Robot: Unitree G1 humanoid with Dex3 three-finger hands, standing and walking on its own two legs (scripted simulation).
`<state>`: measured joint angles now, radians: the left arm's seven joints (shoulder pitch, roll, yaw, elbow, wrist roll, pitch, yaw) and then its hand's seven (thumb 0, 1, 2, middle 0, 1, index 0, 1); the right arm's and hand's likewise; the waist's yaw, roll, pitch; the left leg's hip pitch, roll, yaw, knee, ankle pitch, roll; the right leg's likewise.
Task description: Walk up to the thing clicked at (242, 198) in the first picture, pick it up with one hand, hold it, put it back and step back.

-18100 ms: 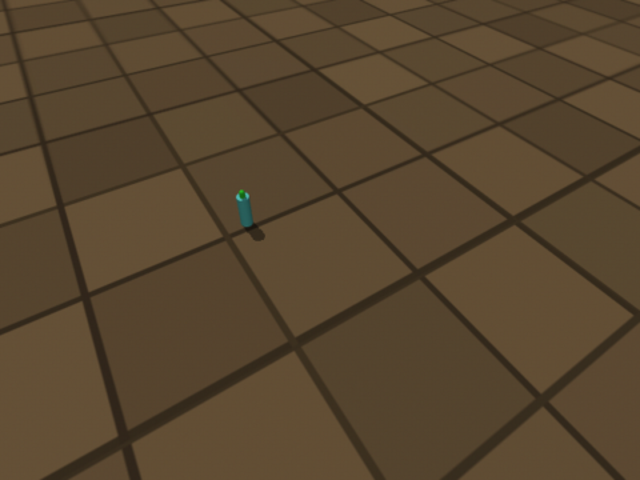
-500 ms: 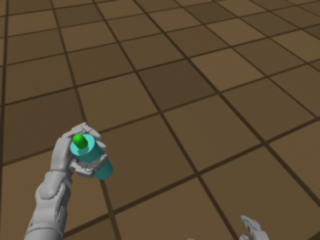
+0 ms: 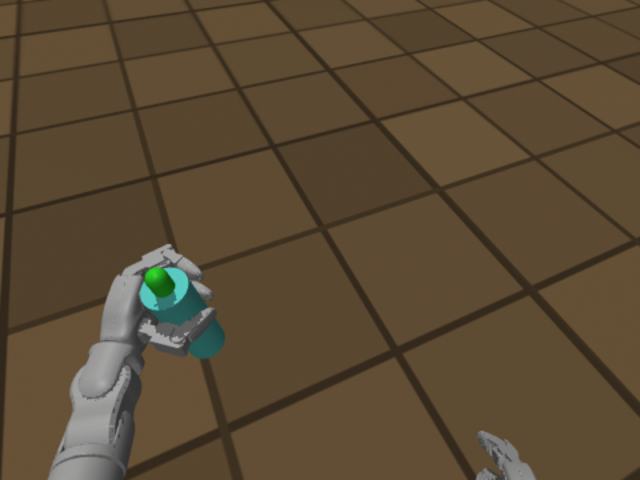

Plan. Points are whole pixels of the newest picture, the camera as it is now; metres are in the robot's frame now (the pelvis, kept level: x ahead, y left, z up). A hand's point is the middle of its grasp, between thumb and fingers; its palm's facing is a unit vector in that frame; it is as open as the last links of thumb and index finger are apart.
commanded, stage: hold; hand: left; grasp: from the side
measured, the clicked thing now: (183, 311) +0.32 +0.18 +0.03
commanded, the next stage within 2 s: crouch in 1.40 s
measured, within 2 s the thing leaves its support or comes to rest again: neither
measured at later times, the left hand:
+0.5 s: hand (187, 308) +0.32 +0.17 +0.04, palm faces -0.05 -1.00 -0.01, open 7.8 cm
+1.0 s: hand (189, 307) +0.32 +0.17 +0.04, palm faces -0.05 -1.00 -0.01, open 7.8 cm
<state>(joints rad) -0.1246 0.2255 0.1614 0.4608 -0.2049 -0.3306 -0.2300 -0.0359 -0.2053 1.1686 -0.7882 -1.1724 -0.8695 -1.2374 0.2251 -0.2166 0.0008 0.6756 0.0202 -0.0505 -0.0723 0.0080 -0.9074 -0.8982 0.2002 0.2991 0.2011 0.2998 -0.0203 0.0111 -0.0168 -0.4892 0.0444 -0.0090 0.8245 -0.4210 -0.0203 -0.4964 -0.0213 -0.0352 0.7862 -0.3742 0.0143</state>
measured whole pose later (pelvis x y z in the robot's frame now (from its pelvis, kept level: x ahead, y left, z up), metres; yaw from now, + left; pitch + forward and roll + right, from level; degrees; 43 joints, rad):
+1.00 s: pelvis +0.00 +0.00 +0.00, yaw +0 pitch +5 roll -1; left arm -0.14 0.22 0.14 0.50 -0.19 -0.35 -0.21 -0.03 -0.20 1.17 -0.78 -1.17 -0.87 -1.24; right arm 0.24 -0.22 -0.01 0.68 0.02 -0.06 -0.05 0.01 -0.91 -0.90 0.20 0.30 0.20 0.30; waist -0.02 0.01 -0.02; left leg -0.50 0.04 -0.01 0.83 -0.42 -0.01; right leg -0.51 -0.02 -0.03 0.78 -0.36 0.02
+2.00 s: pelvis -0.03 +0.00 -0.09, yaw +0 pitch +21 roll -2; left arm -0.37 0.25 0.22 0.90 -0.15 -0.67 -0.22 -0.03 -0.15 1.11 -0.79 -1.13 -0.88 -1.19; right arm 0.22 -0.25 -0.02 0.69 -0.04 -0.09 0.01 0.01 -0.89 -0.90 0.20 0.30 0.20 0.30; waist -0.08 -0.02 -0.13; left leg -1.12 0.04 -0.04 1.31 -0.56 -0.02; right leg -1.12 -0.03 -0.04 1.26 -0.51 0.01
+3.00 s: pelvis -0.10 +0.01 -0.40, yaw -5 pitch +29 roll -8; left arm -0.85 0.55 0.44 1.30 0.00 -0.76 -0.17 -0.03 -0.14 1.12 -0.78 -1.15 -0.87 -1.20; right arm 0.12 -0.30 0.15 0.70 -0.17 0.00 0.12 0.00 -0.92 -0.91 0.20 0.30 0.20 0.30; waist -0.26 -0.04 0.01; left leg -2.23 -0.01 -0.15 2.41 -0.69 -0.02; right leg -2.19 -0.03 -0.07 2.29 -0.60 0.04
